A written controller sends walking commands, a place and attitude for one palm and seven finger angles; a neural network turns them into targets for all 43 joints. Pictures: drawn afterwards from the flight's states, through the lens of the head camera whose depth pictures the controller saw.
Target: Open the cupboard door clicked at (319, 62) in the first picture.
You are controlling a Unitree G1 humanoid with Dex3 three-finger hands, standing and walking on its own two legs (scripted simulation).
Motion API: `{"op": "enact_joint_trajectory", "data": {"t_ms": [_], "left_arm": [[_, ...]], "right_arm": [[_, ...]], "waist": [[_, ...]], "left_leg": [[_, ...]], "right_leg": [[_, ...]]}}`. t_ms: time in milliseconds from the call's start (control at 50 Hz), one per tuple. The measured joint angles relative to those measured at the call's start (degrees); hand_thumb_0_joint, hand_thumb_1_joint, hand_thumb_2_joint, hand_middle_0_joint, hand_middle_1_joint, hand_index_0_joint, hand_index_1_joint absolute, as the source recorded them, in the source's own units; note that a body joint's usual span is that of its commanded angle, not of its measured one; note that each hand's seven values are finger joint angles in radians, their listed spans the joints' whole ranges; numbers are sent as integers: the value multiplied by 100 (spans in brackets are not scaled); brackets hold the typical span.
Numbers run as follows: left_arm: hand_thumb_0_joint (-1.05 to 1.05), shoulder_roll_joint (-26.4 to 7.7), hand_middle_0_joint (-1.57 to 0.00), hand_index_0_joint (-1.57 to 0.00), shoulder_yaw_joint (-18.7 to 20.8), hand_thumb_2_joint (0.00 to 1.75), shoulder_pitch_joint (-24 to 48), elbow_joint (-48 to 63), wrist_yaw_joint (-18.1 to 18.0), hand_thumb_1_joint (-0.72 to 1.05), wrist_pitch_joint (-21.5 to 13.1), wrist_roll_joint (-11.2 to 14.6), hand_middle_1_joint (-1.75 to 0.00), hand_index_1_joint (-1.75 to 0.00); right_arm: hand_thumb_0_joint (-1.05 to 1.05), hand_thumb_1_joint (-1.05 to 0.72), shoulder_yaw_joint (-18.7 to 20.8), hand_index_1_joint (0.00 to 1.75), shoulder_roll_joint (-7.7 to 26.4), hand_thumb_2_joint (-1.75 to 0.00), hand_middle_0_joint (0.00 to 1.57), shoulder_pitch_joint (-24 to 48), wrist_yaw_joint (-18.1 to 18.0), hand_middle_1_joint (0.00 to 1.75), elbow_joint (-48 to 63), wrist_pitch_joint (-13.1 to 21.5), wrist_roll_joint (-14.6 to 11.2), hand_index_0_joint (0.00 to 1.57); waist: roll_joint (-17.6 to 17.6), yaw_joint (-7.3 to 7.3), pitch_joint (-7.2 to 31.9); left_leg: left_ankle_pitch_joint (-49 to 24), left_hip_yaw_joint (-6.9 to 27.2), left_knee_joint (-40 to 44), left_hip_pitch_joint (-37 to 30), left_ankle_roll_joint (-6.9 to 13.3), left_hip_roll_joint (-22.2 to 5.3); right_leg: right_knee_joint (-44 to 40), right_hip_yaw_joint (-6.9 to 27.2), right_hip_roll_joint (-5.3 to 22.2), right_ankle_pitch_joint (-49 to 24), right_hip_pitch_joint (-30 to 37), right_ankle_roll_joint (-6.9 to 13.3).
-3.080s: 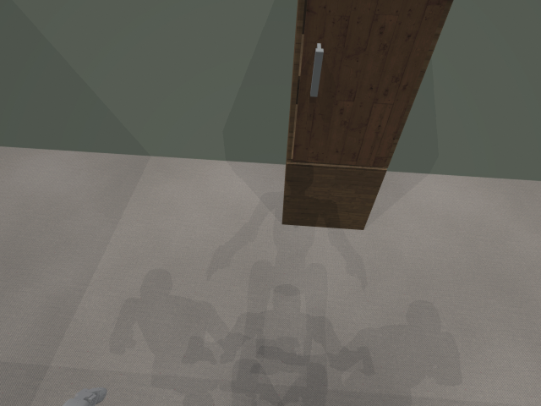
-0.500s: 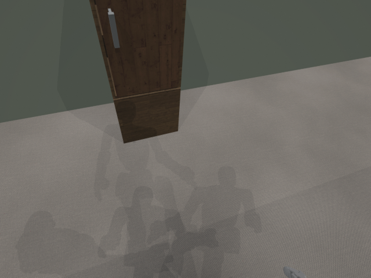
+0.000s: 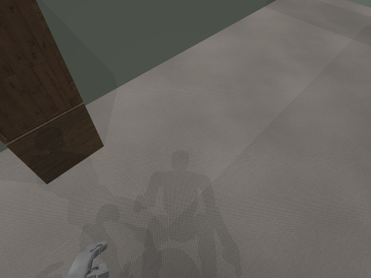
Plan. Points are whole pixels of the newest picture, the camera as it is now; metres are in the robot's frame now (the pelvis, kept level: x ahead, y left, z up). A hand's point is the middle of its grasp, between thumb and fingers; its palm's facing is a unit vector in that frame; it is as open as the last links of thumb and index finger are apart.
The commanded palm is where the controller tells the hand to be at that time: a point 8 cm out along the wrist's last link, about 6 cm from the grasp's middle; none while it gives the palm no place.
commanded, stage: walk to a spot facing it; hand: left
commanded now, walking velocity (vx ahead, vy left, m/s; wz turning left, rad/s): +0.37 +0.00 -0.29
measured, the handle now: out of the picture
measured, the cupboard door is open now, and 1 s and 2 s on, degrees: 0 0 0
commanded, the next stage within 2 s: turn to face it in 0.34 s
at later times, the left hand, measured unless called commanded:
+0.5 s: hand (96, 241) +0.24 +0.24 -0.17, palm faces -0.13 -0.98 -0.15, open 7.3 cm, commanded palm none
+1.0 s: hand (119, 191) +0.36 +0.19 -0.14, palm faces +0.09 -0.97 -0.22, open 7.2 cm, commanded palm none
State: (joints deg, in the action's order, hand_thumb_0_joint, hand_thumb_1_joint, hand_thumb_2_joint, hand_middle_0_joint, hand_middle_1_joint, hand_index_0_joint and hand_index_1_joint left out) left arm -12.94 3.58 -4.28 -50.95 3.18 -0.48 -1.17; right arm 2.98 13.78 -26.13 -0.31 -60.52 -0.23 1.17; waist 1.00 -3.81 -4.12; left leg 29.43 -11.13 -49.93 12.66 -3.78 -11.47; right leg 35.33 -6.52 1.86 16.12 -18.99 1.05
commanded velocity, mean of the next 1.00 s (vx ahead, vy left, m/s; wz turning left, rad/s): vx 0.11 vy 0.00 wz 0.21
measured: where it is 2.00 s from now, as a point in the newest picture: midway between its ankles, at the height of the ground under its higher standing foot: (177, 261)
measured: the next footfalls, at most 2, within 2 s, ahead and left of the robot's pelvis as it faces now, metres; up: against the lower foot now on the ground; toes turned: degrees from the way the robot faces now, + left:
left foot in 0.34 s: +0.29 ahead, +0.11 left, +0.00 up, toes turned +3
right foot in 0.84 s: +0.30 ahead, -0.10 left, +0.00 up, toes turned -11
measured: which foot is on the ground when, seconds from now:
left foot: up 0.00-0.32, down 0.34-0.84, up 0.86-1.00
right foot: down 0.00-0.34, up 0.36-0.82, down 0.84-1.00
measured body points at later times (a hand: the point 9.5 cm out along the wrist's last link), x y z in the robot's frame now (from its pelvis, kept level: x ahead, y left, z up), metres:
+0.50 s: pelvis +0.19 +0.05 +0.01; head +0.21 +0.08 +0.46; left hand +0.24 +0.29 -0.16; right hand +0.22 -0.20 -0.11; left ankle +0.25 +0.11 -0.72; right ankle +0.11 -0.08 -0.62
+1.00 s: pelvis +0.27 +0.01 +0.02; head +0.29 +0.00 +0.46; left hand +0.36 +0.24 -0.12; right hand +0.26 -0.21 -0.15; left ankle +0.24 +0.13 -0.65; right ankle +0.26 -0.09 -0.72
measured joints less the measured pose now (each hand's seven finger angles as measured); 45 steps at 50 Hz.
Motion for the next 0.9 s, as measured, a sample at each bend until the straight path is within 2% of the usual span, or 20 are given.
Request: {"op": "enact_joint_trajectory", "data": {"t_ms": [40,80,140,200,300,320,340,360,400,440,500,560,640,760,800,820,840,860,900], "left_arm": [[1,72,-20,-20,-41,90,-106,-24,-85,91,-98,47,-30,-30],[1,134,-20,-20,-72,90,-311,-128,-157,91,-123,43,-30,-30],[0,198,-20,-21,-103,90,-633,-377,-213,91,-127,10,-30,-30],[0,153,-21,-21,-62,90,-904,-597,-252,92,-137,1,-30,-30],[0,52,-21,-21,-22,90,-1297,-866,-253,92,-105,-19,-30,-30],[0,35,-21,-21,-6,90,-1386,-898,-255,92,-89,-11,-30,-30],[1,9,-21,-21,17,90,-1468,-926,-257,91,-68,-1,-30,-30],[1,-23,-21,-21,51,90,-1491,-965,-258,91,-19,24,-30,-30],[1,-44,-20,-20,85,90,-1495,-1033,-260,91,86,39,-30,-30],[1,-55,-20,-20,118,90,-1435,-1058,-206,91,134,14,-30,-30],[1,-27,-20,-20,137,90,-1270,-943,-180,91,149,-18,-30,-30],[1,68,-20,-20,91,90,-1083,-849,-240,91,118,-21,-30,-30],[1,216,-20,-20,-10,90,-797,-803,-324,91,108,-10,-30,-30],[0,374,-20,-20,-56,90,-448,-736,-416,93,183,33,-30,-30],[0,438,-20,-20,-65,90,-390,-677,-421,92,167,54,-30,-30],[0,461,-20,-20,-74,90,-383,-639,-423,92,138,61,-30,-30],[0,490,-20,-20,-82,90,-382,-605,-433,92,92,55,-30,-30],[0,544,-20,-20,-91,90,-369,-590,-449,92,53,40,-30,-30],[0,590,-20,-20,-117,90,-410,-518,-454,91,5,37,-30,-30]], "right_arm": [[1,-91,15,30,19,-90,20,131,4,30,-83,-93,-4,20],[1,-91,39,30,17,-90,20,333,18,30,-40,-101,24,20],[1,-91,61,30,-44,-90,19,693,54,30,197,-48,47,19],[1,-91,49,30,-154,-90,19,1025,118,30,421,34,42,19],[0,-91,0,30,-314,-90,19,1422,189,30,628,182,7,19],[0,-91,-16,30,-324,-90,19,1458,184,30,657,229,8,20],[0,-91,-31,30,-343,-90,20,1501,165,30,678,293,21,20],[0,-91,-48,30,-384,-90,20,1563,137,30,688,355,53,20],[0,-91,-115,30,-445,-90,20,1626,68,30,681,418,65,20],[0,-91,-152,30,-520,-90,20,1579,6,30,639,435,48,20],[0,-92,-124,30,-608,-90,20,1411,-115,30,489,465,0,20],[-1,-95,-85,30,-541,-90,20,1210,-166,30,277,456,-15,20],[-1,-94,-110,30,-572,-90,20,875,-141,30,-76,352,-29,20],[0,-92,-78,30,-761,-90,20,529,-83,30,-357,70,5,20],[0,-92,-49,30,-789,-90,20,475,-65,30,-376,-11,3,20],[0,-91,-32,30,-797,-90,20,444,-53,30,-371,-42,-10,20],[0,-91,-12,30,-788,-90,20,427,-34,30,-359,-69,-35,20],[0,-91,15,30,-754,-90,20,458,-18,30,-343,-109,-51,20],[0,-91,63,30,-709,-90,20,533,-1,30,-274,-217,-43,20]], "waist": [[4,39,14],[-5,70,83],[-25,73,182],[-37,148,240],[-116,373,243],[-138,415,248],[-197,441,240],[-288,462,200],[-343,504,158],[-369,505,143],[-387,502,139],[-363,410,179],[-369,305,220],[-251,113,221],[-165,70,220],[-137,64,233],[-91,73,243],[19,69,219],[86,58,233]], "left_leg": [[-114,410,-1253,630,36,136],[-482,533,-1596,1114,13,174],[-943,563,-1189,1650,-55,175],[-1402,573,-451,1914,-62,200],[-1695,483,922,1587,41,399],[-1760,438,1209,1395,63,463],[-1892,383,1360,1248,225,532],[-1824,288,1180,1240,435,565],[-1515,94,994,1110,670,519],[-1445,-73,1238,812,723,517],[-1572,-252,1833,380,733,590],[-1700,-286,2328,85,778,716],[-1727,-160,2633,-138,799,910],[-1470,164,2378,-109,740,1072],[-1354,275,2196,-32,690,1102],[-1278,329,2065,28,656,1129],[-1175,387,1876,118,616,1140],[-879,492,1557,252,514,1111],[-233,664,505,677,331,1134]], "right_leg": [[-14,67,-72,181,194,3],[-329,173,-141,172,493,-23],[-795,320,-204,77,876,-39],[-1070,438,-258,110,1183,-75],[-1013,609,-256,530,1617,-243],[-875,652,-237,692,1661,-291],[-561,721,-192,906,1612,-284],[97,764,-136,1105,1392,-216],[1830,830,-201,1275,706,-96],[2995,669,-152,913,78,-63],[3406,449,21,407,-605,-148],[2929,355,168,105,-900,-239],[1833,296,300,-66,-765,-375],[668,207,197,384,-208,-444],[163,145,125,229,58,-435],[-228,105,112,-40,245,-425],[-484,50,109,-181,380,-277],[-444,-44,83,-105,394,-138],[-388,-235,146,78,444,-5]]}}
